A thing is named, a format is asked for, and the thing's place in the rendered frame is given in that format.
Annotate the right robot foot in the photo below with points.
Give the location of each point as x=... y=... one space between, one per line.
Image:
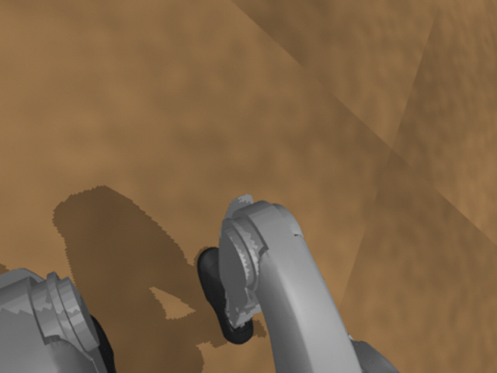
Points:
x=208 y=272

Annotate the right robot hand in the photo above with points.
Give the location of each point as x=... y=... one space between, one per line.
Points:
x=371 y=361

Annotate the left robot foot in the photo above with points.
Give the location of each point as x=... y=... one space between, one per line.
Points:
x=104 y=347

